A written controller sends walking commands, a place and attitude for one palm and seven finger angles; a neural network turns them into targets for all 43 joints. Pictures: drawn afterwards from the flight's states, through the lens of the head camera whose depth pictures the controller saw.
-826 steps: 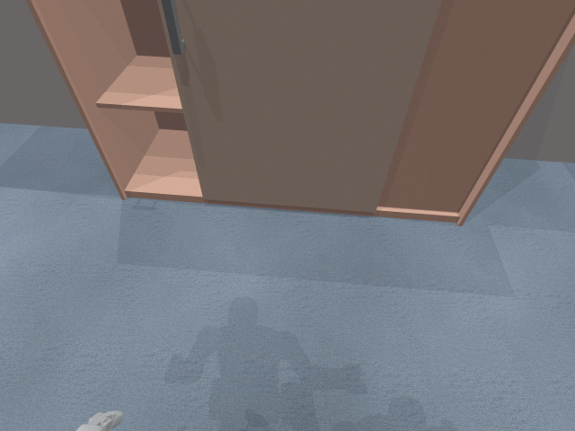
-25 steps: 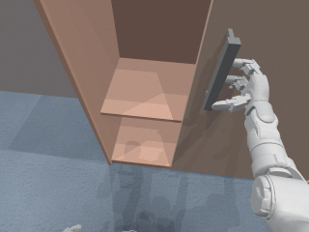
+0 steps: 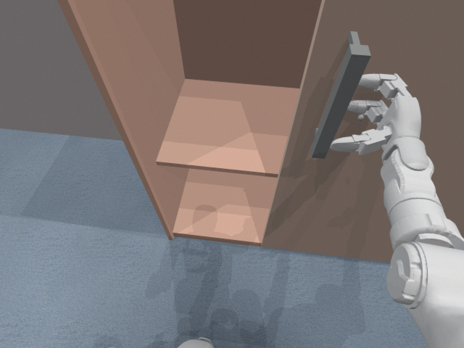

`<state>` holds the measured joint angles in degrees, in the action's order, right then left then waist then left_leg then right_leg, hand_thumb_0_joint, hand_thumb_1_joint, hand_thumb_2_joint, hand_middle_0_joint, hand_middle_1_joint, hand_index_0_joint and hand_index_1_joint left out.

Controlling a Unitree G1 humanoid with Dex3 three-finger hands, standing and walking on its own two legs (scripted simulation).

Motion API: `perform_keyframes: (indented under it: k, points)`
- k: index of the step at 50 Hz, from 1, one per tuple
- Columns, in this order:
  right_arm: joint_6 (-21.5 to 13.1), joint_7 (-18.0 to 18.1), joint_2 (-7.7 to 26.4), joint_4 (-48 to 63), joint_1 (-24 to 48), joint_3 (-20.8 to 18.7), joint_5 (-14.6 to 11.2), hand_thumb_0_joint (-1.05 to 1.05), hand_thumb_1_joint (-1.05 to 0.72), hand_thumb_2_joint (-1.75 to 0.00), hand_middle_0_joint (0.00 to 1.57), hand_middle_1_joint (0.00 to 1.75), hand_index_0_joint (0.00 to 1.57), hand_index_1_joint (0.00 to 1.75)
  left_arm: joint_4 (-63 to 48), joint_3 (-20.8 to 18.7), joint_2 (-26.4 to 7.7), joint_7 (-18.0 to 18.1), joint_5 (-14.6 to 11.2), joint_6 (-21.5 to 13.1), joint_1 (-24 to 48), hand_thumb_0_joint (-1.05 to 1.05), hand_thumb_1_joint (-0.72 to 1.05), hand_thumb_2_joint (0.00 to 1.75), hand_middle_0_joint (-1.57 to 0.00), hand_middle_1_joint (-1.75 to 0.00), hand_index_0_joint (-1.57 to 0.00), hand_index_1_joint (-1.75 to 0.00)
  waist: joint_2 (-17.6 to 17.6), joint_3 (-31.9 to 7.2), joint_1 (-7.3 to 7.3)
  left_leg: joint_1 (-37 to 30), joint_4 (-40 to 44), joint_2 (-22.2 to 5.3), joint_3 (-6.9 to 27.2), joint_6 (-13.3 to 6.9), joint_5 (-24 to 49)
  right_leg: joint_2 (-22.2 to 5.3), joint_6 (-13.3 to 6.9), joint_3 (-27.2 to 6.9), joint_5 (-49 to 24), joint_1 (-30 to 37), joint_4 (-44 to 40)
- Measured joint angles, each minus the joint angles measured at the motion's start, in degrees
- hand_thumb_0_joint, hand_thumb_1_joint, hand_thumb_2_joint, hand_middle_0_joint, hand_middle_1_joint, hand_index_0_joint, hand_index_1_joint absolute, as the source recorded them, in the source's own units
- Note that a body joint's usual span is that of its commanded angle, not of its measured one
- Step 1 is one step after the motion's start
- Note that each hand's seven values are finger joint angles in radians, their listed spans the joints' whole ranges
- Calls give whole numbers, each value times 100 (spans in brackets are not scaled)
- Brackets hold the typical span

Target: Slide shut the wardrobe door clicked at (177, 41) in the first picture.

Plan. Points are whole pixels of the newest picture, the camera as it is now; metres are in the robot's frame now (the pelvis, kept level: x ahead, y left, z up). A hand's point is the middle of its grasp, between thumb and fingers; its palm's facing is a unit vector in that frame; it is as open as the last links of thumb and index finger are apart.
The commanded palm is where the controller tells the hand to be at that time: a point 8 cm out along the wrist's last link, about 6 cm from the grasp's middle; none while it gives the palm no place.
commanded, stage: slide the fingers in behind the handle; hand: right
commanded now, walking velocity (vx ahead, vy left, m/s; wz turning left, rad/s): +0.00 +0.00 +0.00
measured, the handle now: (333, 102) +0.53 -0.08 +0.13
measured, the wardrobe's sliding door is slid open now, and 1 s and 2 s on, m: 0.39 0.39 0.39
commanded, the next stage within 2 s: grip the handle and tug to test in 1.76 s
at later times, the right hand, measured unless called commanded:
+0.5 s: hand (351, 126) +0.48 -0.11 +0.13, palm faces -0.04 +1.00 +0.00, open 14.0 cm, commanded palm +0.45 -0.16 +0.13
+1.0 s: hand (341, 125) +0.47 -0.09 +0.14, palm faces -0.04 +1.00 +0.00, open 14.0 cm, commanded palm +0.44 -0.14 +0.13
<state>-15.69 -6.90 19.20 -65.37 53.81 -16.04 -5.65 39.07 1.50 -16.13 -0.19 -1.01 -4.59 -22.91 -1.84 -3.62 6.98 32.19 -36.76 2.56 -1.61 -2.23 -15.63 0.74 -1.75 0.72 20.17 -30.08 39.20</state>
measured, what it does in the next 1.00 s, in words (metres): stands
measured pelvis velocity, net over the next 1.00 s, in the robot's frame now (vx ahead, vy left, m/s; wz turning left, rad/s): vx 0.01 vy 0.00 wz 0.01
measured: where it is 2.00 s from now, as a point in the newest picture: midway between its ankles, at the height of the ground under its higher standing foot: outside the picture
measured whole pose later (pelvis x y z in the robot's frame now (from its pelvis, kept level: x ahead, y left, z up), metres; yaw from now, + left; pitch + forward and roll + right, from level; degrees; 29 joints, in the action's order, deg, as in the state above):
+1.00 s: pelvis +0.01 +0.00 +0.00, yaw +1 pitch +9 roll +0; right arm -13.2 -2.0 10.9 -50.1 43.3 -10.4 -6.8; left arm 37.8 0.9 -14.5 -0.9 -1.1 -4.4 -21.0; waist -2.3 -3.9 4.3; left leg 27.9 -35.4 2.7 -0.9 -2.3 -16.1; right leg 0.7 -1.6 1.3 20.2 -25.1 36.7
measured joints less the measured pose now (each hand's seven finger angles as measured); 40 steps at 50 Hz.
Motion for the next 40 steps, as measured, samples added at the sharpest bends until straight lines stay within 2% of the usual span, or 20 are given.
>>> perform_keyframes:
  k: [12, 19, 25, 33, 40]
  points:
    - [-92, 70, -72, 215, -309, -3, -29, -1, 50, -30, 32, 122, 32, 121, -67, 1, 20, -58, 16, 35, -134, 1, 90, 90, -20, -30, -20, -30, 0, -99, 27, 5, -31, 2, 99, 38, -7, 4, -41, 99, 30, 34, 9]
    - [0, 148, -329, 632, -650, 146, -138, -1, 50, -30, 30, 121, 30, 120, -83, 5, 73, -75, -4, 38, -82, 1, 90, 90, -20, -30, -20, -30, -38, -108, -70, -123, 1, -14, 121, 65, -31, 22, -63, 115, 52, 168, -34]
    - [76, 310, -528, 710, -599, 380, -94, -1, 50, -30, 30, 120, 30, 120, -67, 10, 113, -64, 0, -18, 94, 1, 90, 90, -20, -30, -20, -30, -44, -50, -122, -197, -1, -54, 69, 77, -62, 60, -71, 61, 56, 221, -35]
    - [101, 458, -715, 852, -576, 428, -75, -1, 50, -30, 30, 120, 30, 120, -81, -13, 140, -98, 25, -45, 186, 1, 90, 90, -20, -30, -20, -30, -44, -120, -170, -225, 10, -59, 104, 69, -92, 69, -60, 91, 55, 294, -123]
    - [258, 475, -795, 1098, -834, 423, -69, -1, 50, -30, 30, 120, 30, 120, -161, -27, 159, -119, 6, 47, 154, 1, 90, 90, -20, -30, -20, -30, -52, -127, -222, -320, 63, -17, 125, 37, -91, 31, -34, 110, 57, 411, -196]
